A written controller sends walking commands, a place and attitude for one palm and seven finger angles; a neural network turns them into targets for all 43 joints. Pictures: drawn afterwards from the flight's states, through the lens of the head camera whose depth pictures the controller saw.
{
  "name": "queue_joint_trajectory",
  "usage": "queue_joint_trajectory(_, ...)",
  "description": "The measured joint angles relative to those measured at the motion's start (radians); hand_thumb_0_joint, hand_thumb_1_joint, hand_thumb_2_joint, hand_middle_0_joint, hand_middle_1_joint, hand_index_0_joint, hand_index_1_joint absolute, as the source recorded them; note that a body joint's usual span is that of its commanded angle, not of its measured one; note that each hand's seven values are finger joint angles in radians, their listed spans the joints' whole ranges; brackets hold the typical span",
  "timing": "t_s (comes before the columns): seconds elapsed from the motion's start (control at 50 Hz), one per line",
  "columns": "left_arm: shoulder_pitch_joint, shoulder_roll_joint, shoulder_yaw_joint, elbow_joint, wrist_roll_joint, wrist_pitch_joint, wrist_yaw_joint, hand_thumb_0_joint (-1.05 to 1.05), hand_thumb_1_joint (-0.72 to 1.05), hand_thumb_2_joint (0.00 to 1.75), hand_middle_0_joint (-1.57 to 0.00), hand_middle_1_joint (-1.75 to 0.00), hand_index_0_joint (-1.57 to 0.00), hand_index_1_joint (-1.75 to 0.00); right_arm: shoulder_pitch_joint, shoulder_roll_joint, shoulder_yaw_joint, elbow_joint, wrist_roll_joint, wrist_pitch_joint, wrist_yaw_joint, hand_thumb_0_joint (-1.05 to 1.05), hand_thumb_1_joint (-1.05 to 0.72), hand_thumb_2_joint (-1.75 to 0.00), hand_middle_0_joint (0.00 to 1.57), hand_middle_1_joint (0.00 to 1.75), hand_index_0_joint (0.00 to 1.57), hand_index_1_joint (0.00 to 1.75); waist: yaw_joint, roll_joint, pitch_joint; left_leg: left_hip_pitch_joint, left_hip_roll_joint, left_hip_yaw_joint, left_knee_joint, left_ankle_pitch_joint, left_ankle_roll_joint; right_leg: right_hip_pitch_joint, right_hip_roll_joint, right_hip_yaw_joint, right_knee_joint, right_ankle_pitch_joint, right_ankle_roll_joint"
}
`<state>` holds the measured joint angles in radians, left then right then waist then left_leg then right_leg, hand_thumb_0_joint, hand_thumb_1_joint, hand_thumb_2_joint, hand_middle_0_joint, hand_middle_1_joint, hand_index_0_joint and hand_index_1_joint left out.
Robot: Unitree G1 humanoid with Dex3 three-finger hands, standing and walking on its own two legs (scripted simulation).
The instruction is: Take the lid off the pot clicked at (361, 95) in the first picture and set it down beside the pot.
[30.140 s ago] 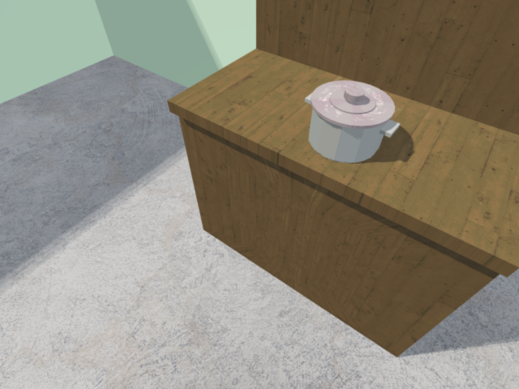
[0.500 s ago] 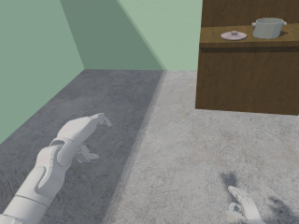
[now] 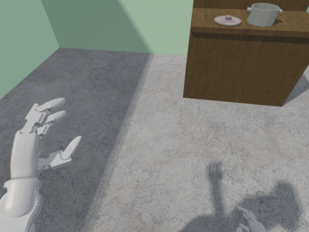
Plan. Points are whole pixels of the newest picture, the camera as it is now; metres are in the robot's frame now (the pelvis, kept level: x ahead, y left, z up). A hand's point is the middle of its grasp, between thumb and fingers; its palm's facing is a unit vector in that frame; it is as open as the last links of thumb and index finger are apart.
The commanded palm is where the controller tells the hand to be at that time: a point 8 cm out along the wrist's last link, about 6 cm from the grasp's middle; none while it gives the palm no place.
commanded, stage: draw the hand back to the body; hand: left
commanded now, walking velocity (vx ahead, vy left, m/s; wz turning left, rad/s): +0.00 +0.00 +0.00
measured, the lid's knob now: (228, 17) +1.61 -0.41 -0.02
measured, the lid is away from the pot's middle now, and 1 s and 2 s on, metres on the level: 0.25 0.25 0.25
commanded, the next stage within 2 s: step back with the hand held close in 1.24 s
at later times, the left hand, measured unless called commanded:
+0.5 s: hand (46, 155) +0.21 +0.24 +0.16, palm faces +0.33 -0.89 -0.31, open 7.6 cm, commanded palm +0.17 +0.28 +0.17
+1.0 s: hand (31, 172) +0.18 +0.26 +0.16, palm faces +0.37 -0.86 -0.35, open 7.4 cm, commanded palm +0.12 +0.30 +0.17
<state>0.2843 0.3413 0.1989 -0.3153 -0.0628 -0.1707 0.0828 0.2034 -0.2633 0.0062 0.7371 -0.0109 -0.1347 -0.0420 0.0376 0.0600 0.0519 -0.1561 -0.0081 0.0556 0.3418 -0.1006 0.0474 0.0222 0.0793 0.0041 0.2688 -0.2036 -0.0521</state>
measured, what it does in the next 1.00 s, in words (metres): stands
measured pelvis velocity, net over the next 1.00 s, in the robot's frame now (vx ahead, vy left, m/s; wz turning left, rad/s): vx -0.01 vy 0.02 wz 0.01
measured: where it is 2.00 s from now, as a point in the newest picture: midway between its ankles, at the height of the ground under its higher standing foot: outside the picture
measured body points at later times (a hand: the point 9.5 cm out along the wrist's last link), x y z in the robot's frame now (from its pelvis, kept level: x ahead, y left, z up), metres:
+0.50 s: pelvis +0.01 +0.02 +0.00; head -0.01 +0.02 +0.45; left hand +0.19 +0.29 +0.18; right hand +0.21 -0.19 -0.08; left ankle +0.06 +0.09 -0.75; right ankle -0.03 -0.09 -0.75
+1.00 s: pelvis -0.01 +0.02 +0.00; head -0.03 +0.02 +0.45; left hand +0.15 +0.30 +0.18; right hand +0.18 -0.20 -0.08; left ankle +0.06 +0.09 -0.75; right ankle -0.03 -0.09 -0.75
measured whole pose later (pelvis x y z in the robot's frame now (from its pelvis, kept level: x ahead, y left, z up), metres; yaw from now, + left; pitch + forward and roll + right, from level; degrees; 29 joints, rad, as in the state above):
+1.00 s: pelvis -0.01 +0.02 +0.00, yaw +0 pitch -6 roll -2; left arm 0.50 0.35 0.25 -0.47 -0.06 -0.12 0.11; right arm 0.20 -0.23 0.03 0.68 -0.01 -0.16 -0.05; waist 0.06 0.04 0.04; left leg -0.17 -0.03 0.06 0.37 -0.11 0.07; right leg 0.00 0.06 0.00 0.32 -0.22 -0.02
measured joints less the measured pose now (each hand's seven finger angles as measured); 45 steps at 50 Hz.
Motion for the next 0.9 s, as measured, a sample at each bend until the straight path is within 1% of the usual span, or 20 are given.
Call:
queue_joint_trajectory(0.08,0.054,0.001,0.005,-0.039,0.0,0.0,-0.005,0.01,0.41,0.78,-0.29,-0.59,-0.29,-0.59,-0.011,0.007,-0.001,-0.01,0.001,0.0,0.004,0.02,-0.91,-0.9,0.2,0.3,0.2,0.3,0.0,-0.006,-0.014,0.0,-0.005,0.009,0.003,-0.012,0.005,-0.001,-0.006,0.008,0.004,-0.011,0.006)
queue_joint_trajectory(0.22,0.098,-0.003,0.008,-0.085,0.001,0.023,-0.004,0.01,0.55,0.81,-0.27,-0.51,-0.26,-0.51,-0.036,0.022,0.009,-0.04,0.001,-0.001,0.009,0.01,-0.91,-0.9,0.2,0.3,0.2,0.3,0.01,-0.017,-0.027,0.002,-0.013,0.013,0.014,-0.029,0.013,0.004,-0.015,0.012,0.006,-0.021,0.015)
queue_joint_trajectory(0.36,0.112,-0.011,0.004,-0.117,0.002,0.043,0.0,0.01,0.7,0.85,-0.24,-0.42,-0.24,-0.42,-0.051,0.033,0.022,-0.065,0.0,0.0,0.012,0.01,-0.91,-0.9,0.2,0.3,0.2,0.3,0.022,-0.023,-0.026,0.0,-0.025,0.01,0.019,-0.032,0.022,0.001,-0.026,0.007,0.02,-0.031,0.024)
queue_joint_trajectory(0.5,0.128,-0.013,0.008,-0.14,0.004,0.056,0.003,0.02,0.82,0.88,-0.22,-0.34,-0.22,-0.35,-0.047,0.042,0.033,-0.07,-0.003,0.001,0.014,0.01,-0.91,-0.9,0.21,0.3,0.2,0.3,0.026,-0.024,-0.022,-0.003,-0.033,0.008,0.02,-0.028,0.029,-0.006,-0.034,0.002,0.032,-0.035,0.031)
queue_joint_trajectory(0.66,0.15,-0.009,0.021,-0.149,0.004,0.065,0.01,0.02,0.88,0.9,-0.21,-0.31,-0.21,-0.31,-0.028,0.044,0.036,-0.062,-0.002,-0.001,0.01,0.01,-0.91,-0.9,0.21,0.3,0.21,0.3,0.025,-0.022,-0.017,-0.006,-0.034,0.008,0.023,-0.021,0.033,-0.012,-0.035,0.001,0.042,-0.032,0.034)
queue_joint_trajectory(0.9,0.196,0.003,0.047,-0.156,0.005,0.059,0.02,0.02,0.89,0.9,-0.21,-0.3,-0.21,-0.3,-0.008,0.035,0.025,-0.054,0.003,-0.018,0.001,0.01,-0.91,-0.9,0.21,0.3,0.2,0.3,0.017,-0.019,-0.015,-0.009,-0.027,0.007,0.026,-0.01,0.029,-0.018,-0.028,-0.001,0.049,-0.022,0.031)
